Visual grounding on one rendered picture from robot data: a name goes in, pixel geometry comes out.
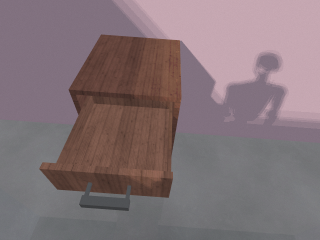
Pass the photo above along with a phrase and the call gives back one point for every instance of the cabinet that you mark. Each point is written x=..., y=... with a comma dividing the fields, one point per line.
x=131, y=68

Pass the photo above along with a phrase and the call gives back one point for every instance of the handle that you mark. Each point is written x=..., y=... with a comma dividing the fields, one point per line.
x=102, y=202

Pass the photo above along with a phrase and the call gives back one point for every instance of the drawer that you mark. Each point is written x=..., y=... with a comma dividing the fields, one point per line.
x=116, y=143

